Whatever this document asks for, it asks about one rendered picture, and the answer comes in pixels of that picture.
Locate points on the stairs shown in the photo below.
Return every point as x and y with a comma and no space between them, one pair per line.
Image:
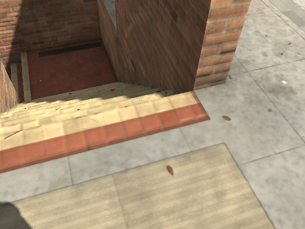
16,78
58,107

